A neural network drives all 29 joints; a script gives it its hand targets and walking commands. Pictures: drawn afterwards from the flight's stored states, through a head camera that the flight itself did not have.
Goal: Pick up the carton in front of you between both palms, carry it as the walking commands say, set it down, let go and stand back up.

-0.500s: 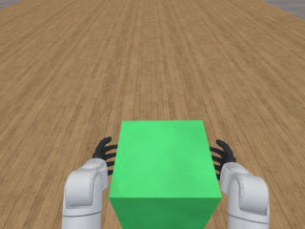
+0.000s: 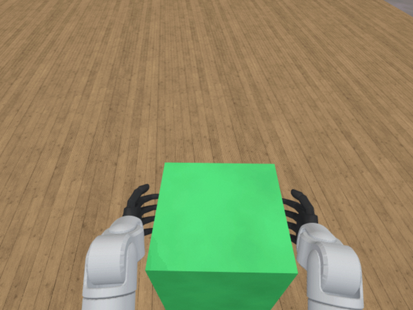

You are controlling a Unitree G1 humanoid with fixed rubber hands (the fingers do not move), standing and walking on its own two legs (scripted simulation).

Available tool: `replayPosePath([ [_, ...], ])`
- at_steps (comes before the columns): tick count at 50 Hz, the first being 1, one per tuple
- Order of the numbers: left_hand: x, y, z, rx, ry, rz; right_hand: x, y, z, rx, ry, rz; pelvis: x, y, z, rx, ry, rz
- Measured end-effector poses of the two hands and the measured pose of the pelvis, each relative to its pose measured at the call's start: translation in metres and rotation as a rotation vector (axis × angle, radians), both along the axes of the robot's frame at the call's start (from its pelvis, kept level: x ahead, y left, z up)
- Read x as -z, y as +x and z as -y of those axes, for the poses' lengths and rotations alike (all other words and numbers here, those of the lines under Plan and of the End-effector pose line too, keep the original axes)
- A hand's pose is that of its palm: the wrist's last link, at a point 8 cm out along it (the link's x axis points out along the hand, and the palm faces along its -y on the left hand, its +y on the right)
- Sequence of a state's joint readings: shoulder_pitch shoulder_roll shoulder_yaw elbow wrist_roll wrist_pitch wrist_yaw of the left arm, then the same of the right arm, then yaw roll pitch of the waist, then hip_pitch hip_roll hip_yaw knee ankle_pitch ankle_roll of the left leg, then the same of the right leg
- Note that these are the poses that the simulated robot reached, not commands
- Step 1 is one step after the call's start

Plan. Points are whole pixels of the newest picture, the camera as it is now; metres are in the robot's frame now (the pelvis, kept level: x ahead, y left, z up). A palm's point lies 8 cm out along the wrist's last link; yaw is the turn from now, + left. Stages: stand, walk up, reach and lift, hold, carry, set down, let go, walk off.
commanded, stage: carry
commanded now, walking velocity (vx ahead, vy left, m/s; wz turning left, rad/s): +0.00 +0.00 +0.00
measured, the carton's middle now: (218, 241) +0.28 -0.01 -0.02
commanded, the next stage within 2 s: none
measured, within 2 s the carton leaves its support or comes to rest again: neither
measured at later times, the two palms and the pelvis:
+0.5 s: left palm (147, 187) +0.36 +0.14 +0.04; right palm (290, 186) +0.38 -0.16 +0.04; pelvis +0.10 -0.02 -0.01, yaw +2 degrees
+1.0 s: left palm (141, 193) +0.35 +0.15 +0.04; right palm (286, 192) +0.36 -0.15 +0.04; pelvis +0.06 -0.01 -0.01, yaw +2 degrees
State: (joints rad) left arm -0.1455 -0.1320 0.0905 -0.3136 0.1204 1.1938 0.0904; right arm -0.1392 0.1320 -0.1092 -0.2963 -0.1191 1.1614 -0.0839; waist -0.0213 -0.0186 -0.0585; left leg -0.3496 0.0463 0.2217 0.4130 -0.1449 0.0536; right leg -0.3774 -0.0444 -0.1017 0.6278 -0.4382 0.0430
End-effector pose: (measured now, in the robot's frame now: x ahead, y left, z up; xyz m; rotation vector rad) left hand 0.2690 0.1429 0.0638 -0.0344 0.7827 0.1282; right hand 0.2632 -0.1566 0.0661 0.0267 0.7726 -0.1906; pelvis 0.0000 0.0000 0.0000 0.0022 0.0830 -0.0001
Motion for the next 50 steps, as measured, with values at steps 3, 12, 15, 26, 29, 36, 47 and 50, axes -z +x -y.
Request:
replayPosePath([
  [3, -0.009, 0.021, 0.005, -0.003, 0.007, 0.055, -0.005, 0.021, 0.005, -0.005, 0.006, 0.054, 0.003, 0.023, 0.005, -0.011, 0.016, 0.023],
  [12, -0.031, 0.076, 0.008, -0.025, 0.047, 0.123, -0.024, 0.088, 0.008, -0.037, 0.027, 0.124, 0.003, 0.086, 0.015, -0.026, 0.002, 0.015],
  [15, -0.025, 0.087, 0.007, -0.031, 0.053, 0.107, -0.020, 0.103, 0.007, -0.050, 0.016, 0.107, 0.003, 0.096, 0.018, -0.030, 0.004, 0.014],
  [26, 0.022, 0.093, 0.006, -0.024, 0.073, 0.031, 0.028, 0.112, 0.005, -0.094, -0.020, 0.031, 0.008, 0.103, 0.020, -0.041, 0.003, 0.002],
  [29, 0.025, 0.092, 0.006, -0.014, 0.083, 0.050, 0.032, 0.110, 0.005, -0.095, -0.023, 0.050, 0.007, 0.100, 0.020, -0.038, 0.006, 0.008],
  [36, 0.031, 0.096, 0.005, 0.012, 0.115, 0.101, 0.037, 0.113, 0.004, -0.111, -0.051, 0.099, 0.009, 0.090, 0.018, -0.037, 0.002, 0.020],
  [47, 0.028, 0.087, -0.004, -0.012, 0.097, 0.146, 0.032, 0.107, -0.006, -0.115, -0.053, 0.144, 0.006, 0.069, 0.014, -0.036, -0.005, 0.041],
  [50, 0.023, 0.081, -0.005, -0.016, 0.094, 0.157, 0.028, 0.100, -0.006, -0.110, -0.044, 0.155, 0.006, 0.064, 0.012, -0.035, -0.004, 0.045],
])
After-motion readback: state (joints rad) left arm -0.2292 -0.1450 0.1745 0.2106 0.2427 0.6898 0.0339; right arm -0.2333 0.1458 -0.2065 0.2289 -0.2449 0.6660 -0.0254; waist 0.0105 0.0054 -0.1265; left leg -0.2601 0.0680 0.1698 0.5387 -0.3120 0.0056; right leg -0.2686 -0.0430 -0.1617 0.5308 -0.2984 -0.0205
